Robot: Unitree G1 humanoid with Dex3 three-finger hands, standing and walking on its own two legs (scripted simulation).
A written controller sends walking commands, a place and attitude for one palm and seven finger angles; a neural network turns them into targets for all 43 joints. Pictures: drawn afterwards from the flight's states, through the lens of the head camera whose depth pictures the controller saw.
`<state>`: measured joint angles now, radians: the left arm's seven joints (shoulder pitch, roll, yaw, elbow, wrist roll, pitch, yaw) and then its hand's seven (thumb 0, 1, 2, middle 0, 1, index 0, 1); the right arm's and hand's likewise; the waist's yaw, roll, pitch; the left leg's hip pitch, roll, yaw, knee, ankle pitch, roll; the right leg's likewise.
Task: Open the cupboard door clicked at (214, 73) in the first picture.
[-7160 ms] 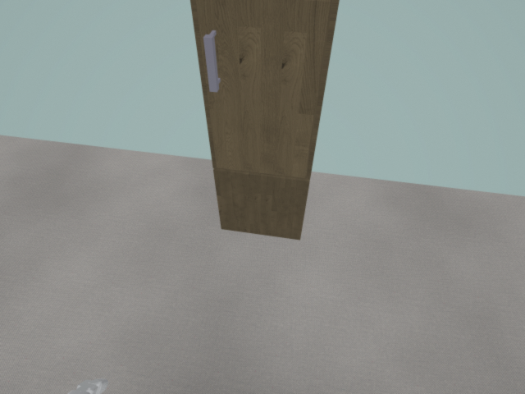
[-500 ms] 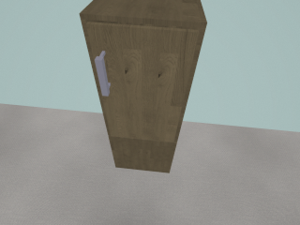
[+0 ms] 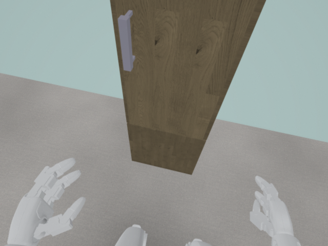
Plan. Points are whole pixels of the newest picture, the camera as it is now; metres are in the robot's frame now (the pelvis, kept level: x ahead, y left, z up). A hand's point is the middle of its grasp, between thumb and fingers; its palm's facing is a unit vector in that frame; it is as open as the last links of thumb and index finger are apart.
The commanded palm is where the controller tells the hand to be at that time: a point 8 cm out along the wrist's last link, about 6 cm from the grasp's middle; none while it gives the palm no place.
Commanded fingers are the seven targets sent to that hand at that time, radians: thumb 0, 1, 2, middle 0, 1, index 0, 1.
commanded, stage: raise the hand with hooked fingers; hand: left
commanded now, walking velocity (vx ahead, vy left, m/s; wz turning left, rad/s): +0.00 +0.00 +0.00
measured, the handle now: (128, 41) +0.60 +0.19 +0.16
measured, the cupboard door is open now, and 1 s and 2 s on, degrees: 0 0 0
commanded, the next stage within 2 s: move the hooked fingers beside the handle in 1.58 s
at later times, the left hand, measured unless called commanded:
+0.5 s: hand (63, 164) +0.24 +0.24 +0.10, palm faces -0.08 -0.99 -0.08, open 12.2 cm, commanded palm +0.22 +0.30 +0.12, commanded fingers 0.00 -0.31 0.38 -0.29 -1.08 -0.29 -1.08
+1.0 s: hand (38, 117) +0.29 +0.29 +0.17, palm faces -0.03 -1.00 -0.08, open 14.0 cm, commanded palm +0.27 +0.34 +0.17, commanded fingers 0.00 -0.50 0.30 -0.30 -1.20 -0.30 -1.20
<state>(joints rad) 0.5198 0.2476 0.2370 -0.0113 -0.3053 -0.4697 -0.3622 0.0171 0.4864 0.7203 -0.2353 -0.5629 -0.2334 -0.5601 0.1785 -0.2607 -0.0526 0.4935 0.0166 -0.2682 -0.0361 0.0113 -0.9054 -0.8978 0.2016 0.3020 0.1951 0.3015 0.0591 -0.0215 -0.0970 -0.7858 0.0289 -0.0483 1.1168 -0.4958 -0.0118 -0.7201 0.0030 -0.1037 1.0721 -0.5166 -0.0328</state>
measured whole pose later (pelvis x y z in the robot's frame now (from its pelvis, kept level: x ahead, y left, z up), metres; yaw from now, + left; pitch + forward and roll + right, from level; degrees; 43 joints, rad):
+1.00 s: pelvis +0.02 +0.02 +0.05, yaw -1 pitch +3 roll -2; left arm -0.03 0.45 0.42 0.25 -0.36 -0.13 -0.52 -0.01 -0.49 0.30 -0.30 -1.19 -0.30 -1.19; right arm 0.26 -0.25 0.07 0.56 0.05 -0.23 -0.10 0.01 -0.90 -0.90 0.21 0.30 0.20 0.30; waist 0.03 0.03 -0.04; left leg -0.46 0.01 -0.01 0.77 -0.37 0.02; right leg -0.40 0.00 -0.06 0.70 -0.36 0.00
